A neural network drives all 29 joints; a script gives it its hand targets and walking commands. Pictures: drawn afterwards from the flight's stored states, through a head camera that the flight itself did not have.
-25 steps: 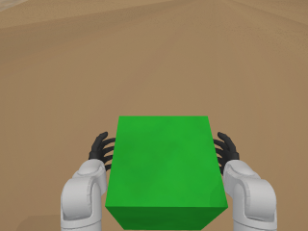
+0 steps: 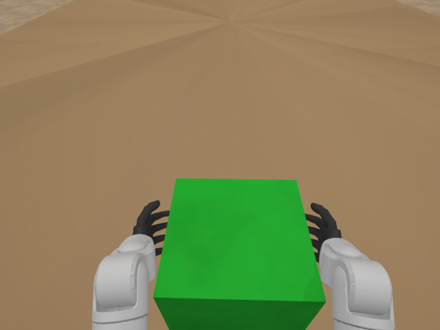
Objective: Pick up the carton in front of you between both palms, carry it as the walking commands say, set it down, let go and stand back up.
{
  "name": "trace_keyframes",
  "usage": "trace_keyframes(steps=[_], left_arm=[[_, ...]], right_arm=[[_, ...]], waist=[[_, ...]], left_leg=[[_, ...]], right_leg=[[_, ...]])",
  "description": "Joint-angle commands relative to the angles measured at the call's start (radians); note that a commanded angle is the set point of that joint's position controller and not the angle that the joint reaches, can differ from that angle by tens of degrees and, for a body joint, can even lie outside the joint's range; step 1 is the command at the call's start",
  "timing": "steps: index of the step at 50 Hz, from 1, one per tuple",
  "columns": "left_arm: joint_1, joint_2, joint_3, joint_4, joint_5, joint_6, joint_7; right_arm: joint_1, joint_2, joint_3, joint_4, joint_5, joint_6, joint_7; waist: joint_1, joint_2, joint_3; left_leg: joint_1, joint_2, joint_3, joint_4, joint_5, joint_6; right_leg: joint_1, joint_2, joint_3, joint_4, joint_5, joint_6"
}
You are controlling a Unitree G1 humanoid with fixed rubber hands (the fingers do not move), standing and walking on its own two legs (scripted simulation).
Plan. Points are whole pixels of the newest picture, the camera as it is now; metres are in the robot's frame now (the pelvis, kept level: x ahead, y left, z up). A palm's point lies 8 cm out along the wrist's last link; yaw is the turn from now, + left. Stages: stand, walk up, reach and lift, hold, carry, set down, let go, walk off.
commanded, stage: carry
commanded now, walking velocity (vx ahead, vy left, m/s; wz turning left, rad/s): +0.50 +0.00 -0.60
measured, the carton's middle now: (234, 266) +0.26 +0.00 +0.03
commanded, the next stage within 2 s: none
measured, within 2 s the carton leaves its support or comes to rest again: neither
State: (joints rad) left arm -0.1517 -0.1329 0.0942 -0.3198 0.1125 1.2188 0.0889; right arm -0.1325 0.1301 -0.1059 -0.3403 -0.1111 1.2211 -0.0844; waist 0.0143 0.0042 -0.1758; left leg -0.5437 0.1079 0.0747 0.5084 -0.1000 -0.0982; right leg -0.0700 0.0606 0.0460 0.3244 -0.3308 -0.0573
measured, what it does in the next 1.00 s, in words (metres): walks ahead, turning right: left foot, then right foot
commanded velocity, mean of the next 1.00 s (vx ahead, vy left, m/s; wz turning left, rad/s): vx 0.50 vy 0.00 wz -0.17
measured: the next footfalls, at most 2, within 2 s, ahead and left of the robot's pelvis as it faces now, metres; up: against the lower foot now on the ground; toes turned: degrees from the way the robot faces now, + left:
left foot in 0.04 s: +0.19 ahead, +0.15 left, +0.00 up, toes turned +4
right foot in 0.52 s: +0.41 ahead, -0.17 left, +0.00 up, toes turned -30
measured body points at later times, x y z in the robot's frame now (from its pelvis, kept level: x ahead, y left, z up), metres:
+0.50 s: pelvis +0.28 -0.04 -0.01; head +0.27 -0.02 +0.44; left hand +0.59 +0.02 +0.08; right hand +0.49 -0.27 +0.08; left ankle +0.15 +0.14 -0.74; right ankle +0.37 -0.16 -0.73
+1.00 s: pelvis +0.58 -0.16 -0.01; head +0.56 -0.16 +0.44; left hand +0.89 -0.14 +0.08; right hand +0.76 -0.41 +0.08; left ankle +0.77 -0.13 -0.72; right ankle +0.38 -0.15 -0.74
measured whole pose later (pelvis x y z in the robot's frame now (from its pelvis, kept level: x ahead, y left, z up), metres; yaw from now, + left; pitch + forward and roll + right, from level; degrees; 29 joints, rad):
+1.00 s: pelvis +0.58 -0.16 -0.01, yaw -23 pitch +3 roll +1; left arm -0.14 -0.13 0.08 -0.39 0.11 1.21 0.08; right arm -0.13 0.13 -0.10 -0.41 -0.10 1.22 -0.09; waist -0.02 -0.01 -0.11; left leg -0.58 0.05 0.19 0.54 -0.02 0.01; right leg 0.13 0.02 -0.12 0.21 -0.40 -0.04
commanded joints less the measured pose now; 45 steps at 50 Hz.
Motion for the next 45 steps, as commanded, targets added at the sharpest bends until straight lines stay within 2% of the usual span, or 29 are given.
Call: trace_keyframes(steps=[1,2,3,4,5,6,7,9,10,12,15,20,21,23,24,25,26,27,28,29,30,31,32,33,34,36,38,42,45], left_arm=[[-0.408,-0.843,-0.679,-0.026,-0.392,0.014,-0.260],[-0.407,-0.832,-0.683,-0.030,-0.394,0.017,-0.262],[-0.417,-0.824,-0.693,-0.034,-0.406,0.023,-0.266],[-0.458,-0.846,-0.715,-0.041,-0.422,0.028,-0.271],[-0.486,-0.869,-0.721,-0.043,-0.438,0.019,-0.278],[-0.503,-0.893,-0.726,-0.047,-0.448,0.006,-0.284],[-0.519,-0.915,-0.734,-0.055,-0.452,-0.005,-0.286],[-0.519,-0.928,-0.745,-0.069,-0.442,-0.021,-0.278],[-0.500,-0.928,-0.750,-0.070,-0.428,-0.027,-0.271],[-0.453,-0.930,-0.748,-0.065,-0.405,-0.036,-0.257],[-0.415,-0.903,-0.734,-0.089,-0.384,-0.037,-0.239],[-0.395,-0.845,-0.712,-0.110,-0.372,-0.006,-0.226],[-0.399,-0.835,-0.709,-0.108,-0.373,0.001,-0.227],[-0.400,-0.824,-0.704,-0.094,-0.378,0.012,-0.231],[-0.398,-0.821,-0.700,-0.084,-0.378,0.015,-0.233],[-0.403,-0.827,-0.697,-0.071,-0.378,0.016,-0.236],[-0.398,-0.837,-0.695,-0.063,-0.380,0.018,-0.240],[-0.401,-0.818,-0.682,-0.046,-0.375,0.019,-0.243],[-0.403,-0.832,-0.684,-0.026,-0.383,0.011,-0.252],[-0.444,-0.862,-0.698,-0.052,-0.408,0.006,-0.259],[-0.469,-0.902,-0.710,-0.062,-0.421,-0.005,-0.265],[-0.487,-0.933,-0.717,-0.076,-0.430,-0.014,-0.269],[-0.496,-0.952,-0.721,-0.088,-0.439,-0.021,-0.273],[-0.490,-0.960,-0.720,-0.094,-0.444,-0.026,-0.276],[-0.470,-0.960,-0.721,-0.093,-0.446,-0.031,-0.279],[-0.425,-0.953,-0.719,-0.092,-0.442,-0.041,-0.285],[-0.398,-0.941,-0.711,-0.099,-0.432,-0.047,-0.285],[-0.369,-0.894,-0.690,-0.125,-0.402,-0.040,-0.268],[-0.341,-0.849,-0.669,-0.112,-0.373,-0.020,-0.252]], right_arm=[[-0.435,0.876,0.703,-0.009,0.390,0.006,0.234],[-0.401,0.864,0.691,0.014,0.382,0.004,0.235],[-0.377,0.850,0.669,0.036,0.362,0.001,0.232],[-0.374,0.867,0.652,0.063,0.345,-0.012,0.231],[-0.379,0.901,0.656,0.042,0.359,-0.022,0.232],[-0.408,0.938,0.669,0.022,0.369,-0.032,0.235],[-0.444,0.964,0.683,0.003,0.380,-0.041,0.239],[-0.466,0.987,0.700,-0.012,0.398,-0.057,0.249],[-0.455,0.983,0.704,-0.013,0.404,-0.061,0.254],[-0.430,0.958,0.710,-0.024,0.414,-0.062,0.260],[-0.433,0.916,0.721,-0.070,0.435,-0.055,0.266],[-0.419,0.848,0.706,-0.093,0.436,-0.021,0.262],[-0.416,0.838,0.701,-0.090,0.431,-0.014,0.261],[-0.417,0.820,0.692,-0.085,0.419,-0.003,0.258],[-0.414,0.814,0.687,-0.082,0.413,0.003,0.257],[-0.410,0.813,0.685,-0.075,0.409,0.007,0.258],[-0.440,0.808,0.682,-0.073,0.406,0.007,0.259],[-0.454,0.821,0.692,-0.071,0.406,0.013,0.260],[-0.447,0.831,0.693,-0.057,0.400,0.014,0.260],[-0.461,0.860,0.697,-0.039,0.395,0.004,0.259],[-0.484,0.896,0.702,-0.053,0.396,-0.007,0.260],[-0.496,0.929,0.709,-0.051,0.396,-0.018,0.259],[-0.495,0.954,0.715,-0.050,0.396,-0.030,0.256],[-0.486,0.972,0.719,-0.051,0.391,-0.039,0.250],[-0.464,0.981,0.721,-0.051,0.383,-0.047,0.244],[-0.442,0.983,0.733,-0.067,0.376,-0.058,0.234],[-0.443,0.976,0.750,-0.091,0.381,-0.061,0.232],[-0.458,0.920,0.767,-0.137,0.415,-0.046,0.238],[-0.447,0.864,0.755,-0.125,0.426,-0.018,0.246]], waist=[[-0.015,-0.091,-0.154],[-0.032,-0.001,-0.235],[-0.026,0.246,-0.282],[-0.025,0.369,-0.309],[-0.029,0.243,-0.283],[-0.031,0.155,-0.236],[-0.029,0.096,-0.197],[-0.029,0.134,-0.136],[-0.029,0.157,-0.130],[-0.030,0.162,-0.121],[-0.033,0.149,-0.090],[-0.032,0.170,-0.018],[-0.033,0.181,-0.003],[-0.023,0.213,-0.020],[-0.018,0.233,-0.060],[-0.002,0.214,-0.125],[0.028,0.140,-0.178],[0.015,-0.104,-0.211],[0.021,-0.223,-0.256],[0.017,-0.125,-0.213],[0.012,-0.082,-0.184],[0.003,-0.014,-0.160],[-0.001,-0.012,-0.168],[-0.003,-0.043,-0.185],[-0.003,-0.074,-0.206],[-0.003,-0.101,-0.201],[-0.001,-0.108,-0.165],[0.002,-0.115,-0.101],[0.005,-0.110,-0.047]], left_leg=[[0.357,-0.070,0.096,-0.175,0.037,0.010],[0.610,0.057,-0.023,-0.179,-0.064,0.037],[0.758,0.339,-0.416,-0.243,-0.116,0.109],[0.831,0.439,-0.602,-0.244,-0.074,0.231],[0.768,0.405,-0.527,-0.236,-0.116,0.230],[0.690,0.362,-0.417,-0.253,-0.125,0.207],[0.613,0.337,-0.318,-0.292,-0.190,0.178],[0.522,0.294,-0.154,-0.350,-0.205,0.155],[0.520,0.290,-0.110,-0.361,-0.196,0.154],[0.539,0.287,-0.035,-0.372,-0.156,0.158],[0.577,0.268,0.076,-0.347,-0.011,0.153],[0.605,0.243,0.225,-0.304,0.163,0.110],[0.624,0.240,0.247,-0.282,0.229,0.098],[0.661,0.230,0.295,-0.144,0.569,0.070],[0.670,0.222,0.322,-0.023,0.712,0.054],[0.626,0.197,0.366,0.184,0.753,0.028],[0.453,0.184,0.328,0.417,0.521,0.005],[0.124,0.094,0.260,0.685,-0.062,-0.042],[-0.167,-0.043,0.087,0.886,-0.469,-0.062],[-0.226,0.015,-0.025,0.926,-0.463,-0.027],[-0.195,0.056,-0.058,0.875,-0.418,-0.002],[-0.139,0.079,-0.079,0.766,-0.362,0.013],[-0.072,0.090,-0.082,0.670,-0.328,0.019],[-0.034,0.078,-0.058,0.625,-0.290,0.020],[-0.028,0.064,-0.036,0.575,-0.259,0.020],[-0.041,0.050,-0.007,0.458,-0.199,0.018],[-0.095,0.042,0.012,0.360,-0.123,0.028],[-0.163,0.016,0.044,0.224,0.001,0.056],[-0.156,-0.020,0.078,0.142,0.066,0.080]], right_leg=[[-0.081,-0.154,0.037,0.183,0.501,-0.055],[-0.252,-0.110,-0.009,0.376,0.353,-0.012],[-0.463,-0.019,-0.095,0.643,0.043,0.029],[-0.633,-0.016,-0.063,0.791,-0.172,0.020],[-0.649,-0.096,-0.019,0.874,-0.162,0.006],[-0.651,-0.129,-0.021,0.871,-0.103,0.004],[-0.629,-0.162,-0.018,0.821,-0.050,0.011],[-0.588,-0.164,-0.067,0.718,0.022,0.027],[-0.587,-0.164,-0.083,0.685,0.051,0.034],[-0.607,-0.167,-0.110,0.621,0.103,0.046],[-0.629,-0.160,-0.151,0.503,0.176,0.048],[-0.542,-0.112,-0.239,0.303,0.257,0.011],[-0.522,-0.098,-0.257,0.271,0.256,0.000],[-0.416,-0.035,-0.313,0.234,0.246,-0.021],[-0.320,0.009,-0.352,0.208,0.228,-0.031],[-0.138,0.048,-0.374,0.116,0.264,-0.051],[0.073,0.003,-0.271,0.108,0.241,-0.065],[0.281,-0.288,0.204,0.101,0.307,-0.180],[0.441,-0.410,0.565,-0.020,0.382,-0.303],[0.414,-0.402,0.464,-0.022,0.506,-0.284],[0.305,-0.377,0.355,0.010,0.597,-0.251],[0.195,-0.342,0.267,0.011,0.615,-0.202],[0.112,-0.313,0.196,-0.008,0.563,-0.166],[0.075,-0.286,0.143,-0.027,0.522,-0.155],[0.080,-0.281,0.109,-0.052,0.477,-0.156],[0.103,-0.285,0.077,-0.108,0.413,-0.158],[0.146,-0.294,0.056,-0.135,0.432,-0.151],[0.228,-0.286,-0.029,-0.134,0.530,-0.106],[0.239,-0.278,-0.091,-0.120,0.592,-0.081]])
